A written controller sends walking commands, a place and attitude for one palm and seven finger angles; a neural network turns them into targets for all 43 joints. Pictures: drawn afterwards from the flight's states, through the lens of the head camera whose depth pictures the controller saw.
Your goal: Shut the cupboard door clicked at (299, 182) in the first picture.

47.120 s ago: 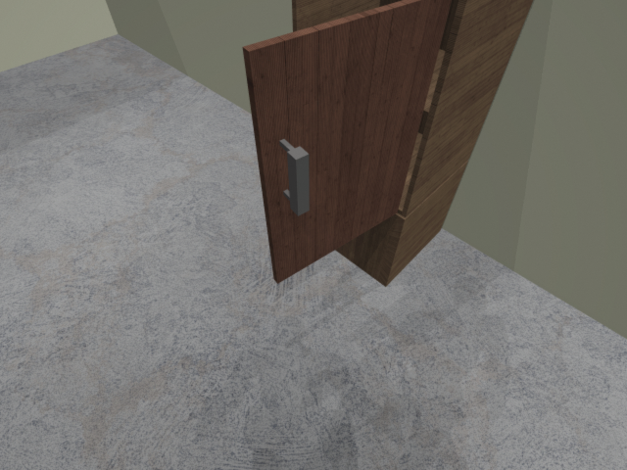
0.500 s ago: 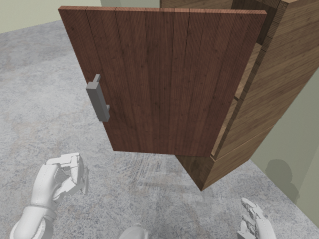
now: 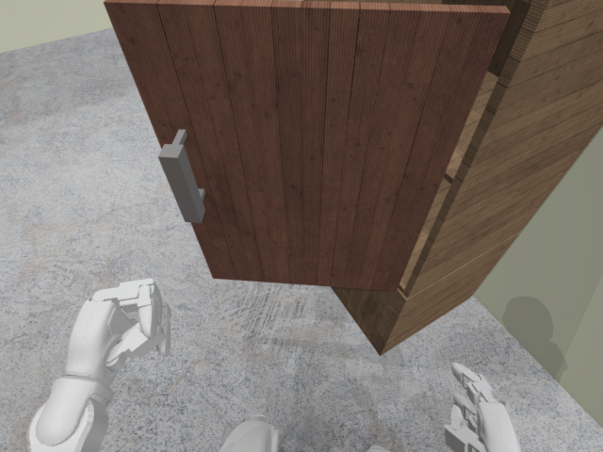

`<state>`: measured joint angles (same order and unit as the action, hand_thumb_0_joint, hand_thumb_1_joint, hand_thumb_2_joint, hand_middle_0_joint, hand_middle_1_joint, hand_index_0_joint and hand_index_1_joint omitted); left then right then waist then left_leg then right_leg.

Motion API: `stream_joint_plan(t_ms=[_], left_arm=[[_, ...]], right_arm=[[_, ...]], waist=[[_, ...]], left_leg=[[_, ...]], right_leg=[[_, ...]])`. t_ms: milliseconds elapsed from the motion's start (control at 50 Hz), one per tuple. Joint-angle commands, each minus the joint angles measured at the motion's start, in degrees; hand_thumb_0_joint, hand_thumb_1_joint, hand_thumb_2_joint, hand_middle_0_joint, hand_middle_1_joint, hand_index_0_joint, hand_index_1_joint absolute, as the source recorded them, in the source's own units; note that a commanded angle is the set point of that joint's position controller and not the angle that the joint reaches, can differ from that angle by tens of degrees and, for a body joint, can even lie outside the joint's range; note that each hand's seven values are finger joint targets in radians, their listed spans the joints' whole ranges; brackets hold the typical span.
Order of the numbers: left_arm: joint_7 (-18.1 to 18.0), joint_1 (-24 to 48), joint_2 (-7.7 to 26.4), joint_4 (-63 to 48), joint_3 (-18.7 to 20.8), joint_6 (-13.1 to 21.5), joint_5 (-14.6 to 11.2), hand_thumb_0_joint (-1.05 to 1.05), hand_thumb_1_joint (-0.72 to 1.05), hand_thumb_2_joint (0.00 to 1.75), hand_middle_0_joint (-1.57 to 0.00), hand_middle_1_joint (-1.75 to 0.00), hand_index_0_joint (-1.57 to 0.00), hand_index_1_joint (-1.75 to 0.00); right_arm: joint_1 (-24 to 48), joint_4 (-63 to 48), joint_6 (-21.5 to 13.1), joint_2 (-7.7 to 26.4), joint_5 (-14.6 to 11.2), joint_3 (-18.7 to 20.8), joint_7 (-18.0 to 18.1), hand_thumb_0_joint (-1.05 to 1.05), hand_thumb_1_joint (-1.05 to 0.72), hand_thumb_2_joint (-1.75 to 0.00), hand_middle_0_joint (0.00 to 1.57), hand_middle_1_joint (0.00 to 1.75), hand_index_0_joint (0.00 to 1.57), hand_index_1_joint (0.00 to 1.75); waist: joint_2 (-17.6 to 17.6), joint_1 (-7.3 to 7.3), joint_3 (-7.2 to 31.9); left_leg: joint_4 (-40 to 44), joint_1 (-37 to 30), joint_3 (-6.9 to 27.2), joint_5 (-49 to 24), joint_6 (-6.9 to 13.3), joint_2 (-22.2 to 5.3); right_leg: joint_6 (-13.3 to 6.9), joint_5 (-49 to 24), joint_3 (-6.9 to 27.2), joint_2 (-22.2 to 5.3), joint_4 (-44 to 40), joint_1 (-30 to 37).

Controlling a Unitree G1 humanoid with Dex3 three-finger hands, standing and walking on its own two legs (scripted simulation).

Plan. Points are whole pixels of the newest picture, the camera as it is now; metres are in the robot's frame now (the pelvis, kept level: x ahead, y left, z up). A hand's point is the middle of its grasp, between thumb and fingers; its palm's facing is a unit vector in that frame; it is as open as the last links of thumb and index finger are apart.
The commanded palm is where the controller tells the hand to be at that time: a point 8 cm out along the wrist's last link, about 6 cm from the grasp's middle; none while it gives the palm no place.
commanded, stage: bring the fist close to the handle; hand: left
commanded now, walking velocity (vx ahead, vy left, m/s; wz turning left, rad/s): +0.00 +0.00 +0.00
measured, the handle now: (188, 176) +0.48 +0.21 +0.08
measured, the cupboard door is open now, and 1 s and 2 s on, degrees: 55 55 47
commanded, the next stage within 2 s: push the door shut along its arc in 1.24 s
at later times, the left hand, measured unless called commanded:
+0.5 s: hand (186, 266) +0.32 +0.18 +0.08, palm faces -0.05 -1.00 -0.04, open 3.1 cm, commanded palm +0.31 +0.23 +0.08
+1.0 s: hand (196, 228) +0.39 +0.18 +0.08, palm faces +0.00 -1.00 +0.00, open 3.1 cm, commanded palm +0.36 +0.23 +0.08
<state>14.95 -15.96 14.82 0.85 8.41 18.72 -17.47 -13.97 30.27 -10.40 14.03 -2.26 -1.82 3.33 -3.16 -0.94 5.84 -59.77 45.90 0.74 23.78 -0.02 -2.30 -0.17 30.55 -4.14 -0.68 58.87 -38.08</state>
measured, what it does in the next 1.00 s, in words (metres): stands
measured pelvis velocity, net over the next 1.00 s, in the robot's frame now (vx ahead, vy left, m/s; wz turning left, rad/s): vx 0.01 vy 0.00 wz -0.03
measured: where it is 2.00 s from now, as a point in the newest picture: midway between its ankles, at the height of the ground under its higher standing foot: outside the picture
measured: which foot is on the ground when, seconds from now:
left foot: down 0.00-1.00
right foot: down 0.00-1.00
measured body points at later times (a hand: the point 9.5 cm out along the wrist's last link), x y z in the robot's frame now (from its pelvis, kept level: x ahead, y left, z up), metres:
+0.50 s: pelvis +0.00 +0.00 +0.01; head +0.05 -0.01 +0.45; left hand +0.32 +0.23 +0.08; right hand +0.13 -0.25 -0.09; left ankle +0.06 +0.12 -0.67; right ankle -0.01 -0.12 -0.67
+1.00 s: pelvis +0.01 +0.00 +0.01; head +0.07 -0.01 +0.45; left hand +0.38 +0.23 +0.08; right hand +0.11 -0.26 -0.11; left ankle +0.06 +0.12 -0.67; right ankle -0.01 -0.12 -0.67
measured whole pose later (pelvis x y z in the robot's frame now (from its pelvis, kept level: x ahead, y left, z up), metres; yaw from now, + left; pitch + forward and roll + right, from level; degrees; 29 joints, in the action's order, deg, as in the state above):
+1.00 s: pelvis +0.01 +0.00 +0.01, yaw -2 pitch +13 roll -1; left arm 13.5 19.7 16.5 36.2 14.5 19.6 -13.9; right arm -17.3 35.3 -4.2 15.4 -2.1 -0.5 1.2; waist -2.0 2.0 6.0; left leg -56.8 47.0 -1.3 22.6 -0.1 -2.9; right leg -0.2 29.2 -2.0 -0.2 57.2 -40.7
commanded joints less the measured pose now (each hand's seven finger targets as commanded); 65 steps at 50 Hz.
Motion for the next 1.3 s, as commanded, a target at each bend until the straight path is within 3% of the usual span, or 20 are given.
stream_joint_plan(t_ms=[0, 80, 140, 160, 260, 400, 540, 560, 660, 720, 760, 800, 860, 940, 960, 980, 1060, 1120, 1180, 1280], left_arm=[[-0.6, 16.3, 6.7, -9.0, 3.6, 5.6, -0.3, 0.00, 0.90, 0.90, -1.30, -1.50, -1.30, -1.50], [1.7, 17.9, 6.5, -3.8, 1.1, 0.1, 0.2, 0.00, 0.90, 0.90, -1.30, -1.50, -1.30, -1.50], [0.9, 22.7, 8.5, -2.4, 3.2, -2.3, 0.2, 0.00, 0.90, 0.90, -1.30, -1.50, -1.30, -1.50], [-0.2, 23.3, 11.2, -1.8, 6.7, -2.3, 0.0, 0.00, 0.90, 0.90, -1.30, -1.50, -1.30, -1.50], [-3.6, 28.9, 11.3, 0.8, 9.4, 2.1, 0.2, 0.00, 0.90, 0.90, -1.30, -1.50, -1.30, -1.50], [-0.5, 30.9, 7.4, 8.2, 3.1, 2.2, 1.8, 0.00, 0.90, 0.90, -1.30, -1.50, -1.30, -1.50], [-2.1, 48.5, 10.9, 11.3, 6.5, 3.8, 1.6, 0.00, 0.90, 0.90, -1.30, -1.50, -1.30, -1.50], [-2.9, 50.6, 14.3, 11.5, 9.0, 4.7, 2.1, 0.00, 0.90, 0.90, -1.30, -1.50, -1.30, -1.50], [-2.7, 49.6, 13.3, 17.4, 8.0, 5.6, 3.8, 0.00, 0.90, 0.90, -1.30, -1.50, -1.30, -1.50], [-1.2, 48.1, 10.1, 21.2, 5.5, 3.3, 3.0, 0.00, 0.90, 0.90, -1.30, -1.50, -1.30, -1.50], [-0.6, 47.4, 12.8, 26.1, 8.1, 1.3, 2.6, 0.00, 0.90, 0.90, -1.30, -1.50, -1.30, -1.50], [-0.4, 52.2, 11.7, 27.1, 7.1, 0.7, 2.4, 0.00, 0.90, 0.90, -1.30, -1.50, -1.30, -1.50], [-1.2, 53.4, 14.5, 25.9, 10.5, 2.6, 2.3, 0.00, 0.90, 0.90, -1.30, -1.50, -1.30, -1.50], [-1.3, 52.9, 12.9, 20.4, 9.0, 6.9, 2.6, 0.00, 0.90, 0.90, -1.30, -1.50, -1.30, -1.50], [-1.5, 52.6, 15.0, 19.5, 10.1, 7.6, 3.2, 0.00, 0.90, 0.90, -1.30, -1.50, -1.30, -1.50], [-1.3, 52.5, 12.5, 19.8, 7.8, 7.8, 3.4, 0.00, 0.90, 0.90, -1.30, -1.50, -1.30, -1.50], [-0.9, 54.4, 13.7, 25.3, 8.2, 5.7, 3.6, 0.00, 0.90, 0.90, -1.30, -1.50, -1.30, -1.50], [-0.6, 57.6, 12.9, 25.5, 7.4, 4.9, 3.1, 0.00, 0.90, 0.90, -1.30, -1.50, -1.30, -1.50], [-1.1, 58.7, 12.7, 22.8, 7.5, 5.6, 2.8, 0.00, 0.90, 0.90, -1.30, -1.50, -1.30, -1.50], [-1.9, 56.7, 12.9, 26.7, 7.7, 6.0, 3.5, 0.00, 0.90, 0.90, -1.30, -1.50, -1.30, -1.50]], right_arm=[[2.4, -6.6, -3.5, 7.2, -0.6, 3.1, 0.5, 0.00, -0.90, -0.90, 0.20, 0.30, 0.20, 0.30], [1.4, -6.9, -3.0, 8.3, -1.1, 3.2, 0.7, 0.00, -0.90, -0.90, 0.20, 0.30, 0.20, 0.30], [1.5, -7.0, -2.4, 8.4, -1.0, 3.1, 0.9, 0.00, -0.90, -0.90, 0.20, 0.30, 0.20, 0.30], [1.3, -6.7, -2.1, 8.6, -0.8, 3.1, 0.9, 0.00, -0.90, -0.90, 0.20, 0.30, 0.20, 0.30], [1.7, -5.6, -1.5, 7.9, -0.3, 3.1, 0.3, 0.00, -0.90, -0.90, 0.20, 0.30, 0.20, 0.30], [-0.1, -4.4, -0.5, 8.7, -0.8, 4.0, -0.8, 0.00, -0.90, -0.90, 0.20, 0.30, 0.20, 0.30], [0.0, -2.4, 0.2, 8.9, -0.6, 3.9, 0.3, 0.00, -0.90, -0.90, 0.20, 0.30, 0.20, 0.30], [-0.5, -1.8, 0.2, 9.3, -0.3, 3.9, 0.5, 0.00, -0.90, -0.90, 0.20, 0.30, 0.20, 0.30], [-1.8, -1.0, 0.8, 9.2, -0.1, 4.2, -0.3, 0.00, -0.90, -0.90, 0.20, 0.30, 0.20, 0.30], [-2.3, -1.5, 1.5, 9.2, -0.5, 4.3, -1.0, 0.00, -0.90, -0.90, 0.20, 0.30, 0.20, 0.30], [-3.3, -1.3, 2.4, 9.9, -0.5, 4.4, -0.9, 0.00, -0.90, -0.90, 0.20, 0.30, 0.20, 0.30], [-3.0, -1.7, 3.1, 9.6, -0.7, 4.1, -0.9, 0.00, -0.90, -0.90, 0.20, 0.30, 0.20, 0.30], [-3.3, -2.1, 3.5, 9.9, -0.3, 4.4, -0.9, 0.00, -0.90, -0.90, 0.20, 0.30, 0.20, 0.30], [-3.1, -2.2, 3.4, 9.1, -0.2, 4.6, -1.5, 0.00, -0.90, -0.90, 0.20, 0.30, 0.20, 0.30], [-3.6, -1.9, 3.6, 9.5, 0.0, 4.9, -1.5, 0.00, -0.90, -0.90, 0.20, 0.30, 0.20, 0.30], [-3.3, -1.9, 3.6, 9.1, -0.2, 4.8, -1.7, 0.00, -0.90, -0.90, 0.20, 0.30, 0.20, 0.30], [-3.8, -0.8, 4.3, 9.9, -0.5, 4.9, -1.2, 0.00, -0.90, -0.90, 0.20, 0.30, 0.20, 0.30], [-3.0, -1.1, 4.4, 9.7, -0.7, 4.6, -0.8, 0.00, -0.90, -0.90, 0.20, 0.30, 0.20, 0.30], [-2.9, -1.1, 3.9, 9.6, -0.5, 4.7, -0.7, 0.00, -0.90, -0.90, 0.20, 0.30, 0.20, 0.30], [-3.4, -0.7, 4.0, 9.7, -0.4, 4.4, -1.0, 0.00, -0.90, -0.90, 0.20, 0.30, 0.20, 0.30]], waist=[[-1.9, 1.98, 10.2], [0.6, 2.18, 12.4], [1.3, 1.78, 12.1], [2.0, 0.96, 12.4], [1.1, 0.15, 13.4], [1.8, 2.17, 13.2], [2.6, 3.56, 14.3], [1.1, 2.95, 15.7], [-2.0, 2.10, 21.0], [0.1, 2.47, 19.4], [4.1, 2.41, 17.3], [5.8, 3.30, 15.2], [4.7, 2.09, 17.0], [0.5, 1.93, 22.8], [-0.5, 1.64, 23.6], [-1.1, 2.46, 22.2], [2.9, 3.96, 16.2], [1.7, 3.91, 16.4], [-1.6, 3.40, 20.7], [2.4, 3.57, 18.0]], left_leg=[[9.1, -11.8, 2.2, -3.2, 1.1, 1.2], [10.1, -12.5, 1.9, -4.4, 1.6, 1.4], [10.8, -12.7, 1.6, -5.2, 1.5, 1.6], [10.9, -12.4, 1.8, -5.9, 1.4, 1.4], [11.1, -13.2, 1.1, -8.0, 1.0, 1.5], [10.5, -13.7, 0.1, -9.9, 1.3, 1.5], [9.9, -14.1, 0.9, -6.9, 1.4, 1.3], [9.5, -14.6, 1.1, -7.6, 1.3, 1.2], [9.1, -17.8, 1.2, -12.0, 1.0, 1.1], [9.5, -17.2, 0.7, -13.3, 1.0, 1.2], [9.5, -13.9, 0.4, -12.6, 1.3, 1.3], [9.5, -12.0, 0.2, -11.5, 1.5, 1.4], [9.0, -12.7, 0.2, -12.4, 1.6, 1.6], [8.3, -17.8, 0.1, -16.8, 1.2, 1.4], [7.9, -18.1, 0.3, -17.6, 1.2, 1.3], [8.3, -18.5, 0.4, -16.9, 1.2, 1.2], [9.0, -14.4, 0.5, -10.7, 1.6, 1.2], [9.7, -14.5, 0.6, -9.1, 1.4, 1.3], [9.5, -18.7, 1.4, -10.8, 1.1, 1.1], [9.5, -15.6, 1.4, -9.8, 1.2, 1.1]], right_leg=[[-1.2, -7.7, 2.5, 2.1, -9.5, -2.5], [-0.6, -9.6, 2.9, 1.7, -11.4, 0.2], [-0.5, -10.5, 3.2, 1.5, -12.2, 1.3], [-0.7, -10.8, 3.0, 1.7, -12.0, 2.3], [-1.0, -13.1, 2.9, 1.8, -10.9, 3.0], [-0.5, -17.5, 3.4, 1.5, -11.3, 2.2], [-0.5, -13.4, 3.6, 1.5, -11.4, -0.3], [-0.7, -13.8, 3.7, 1.6, -10.7, -0.1], [-1.1, -18.2, 3.2, 1.9, -9.0, 0.2], [-0.8, -20.9, 3.0, 1.8, -10.1, 0.9], [-0.5, -21.1, 3.3, 1.9, -10.7, 2.2], [-0.2, -20.9, 3.6, 1.5, -11.1, 1.8], [-0.5, -21.4, 3.8, 1.7, -10.6, 2.7], [-0.7, -25.4, 3.5, 1.9, -8.8, 2.9], [-0.9, -25.4, 3.5, 2.1, -8.3, 2.8], [-0.8, -24.6, 3.2, 2.0, -8.5, 1.4], [-0.5, -19.0, 3.5, 2.3, -10.6, -0.6], [-0.6, -17.0, 3.5, 2.0, -11.1, -0.6], [-1.0, -17.4, 2.9, 2.1, -10.3, -1.2], [-0.7, -17.0, 2.8, 2.2, -10.3, -1.3]])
